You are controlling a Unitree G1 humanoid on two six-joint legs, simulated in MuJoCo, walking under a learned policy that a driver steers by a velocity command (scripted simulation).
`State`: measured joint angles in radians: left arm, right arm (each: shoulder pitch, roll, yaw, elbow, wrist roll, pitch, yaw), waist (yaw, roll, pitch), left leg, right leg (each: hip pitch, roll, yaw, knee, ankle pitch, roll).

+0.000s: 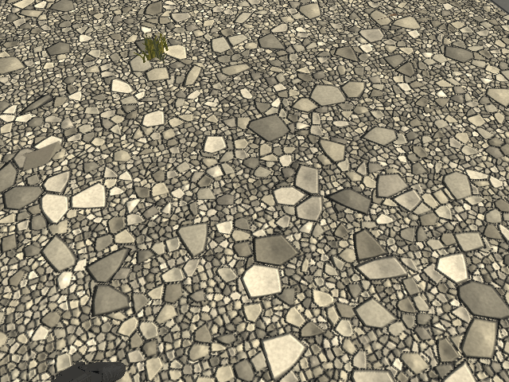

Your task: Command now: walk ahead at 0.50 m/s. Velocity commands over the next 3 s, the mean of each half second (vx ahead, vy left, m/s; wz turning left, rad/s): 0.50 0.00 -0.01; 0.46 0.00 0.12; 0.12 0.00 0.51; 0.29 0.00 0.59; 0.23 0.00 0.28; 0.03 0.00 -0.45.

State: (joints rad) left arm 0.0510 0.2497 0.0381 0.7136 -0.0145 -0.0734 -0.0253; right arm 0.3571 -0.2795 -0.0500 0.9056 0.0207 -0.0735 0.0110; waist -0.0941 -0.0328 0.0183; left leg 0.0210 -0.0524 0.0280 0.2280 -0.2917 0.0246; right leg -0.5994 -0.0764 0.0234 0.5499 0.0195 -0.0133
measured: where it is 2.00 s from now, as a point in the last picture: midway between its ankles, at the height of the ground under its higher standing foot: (219, 283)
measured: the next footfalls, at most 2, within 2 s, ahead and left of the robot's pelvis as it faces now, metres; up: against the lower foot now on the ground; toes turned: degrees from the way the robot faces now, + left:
right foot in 0.08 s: +0.22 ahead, -0.13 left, +0.00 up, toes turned -1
left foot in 0.62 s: +0.51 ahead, +0.11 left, +0.00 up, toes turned +3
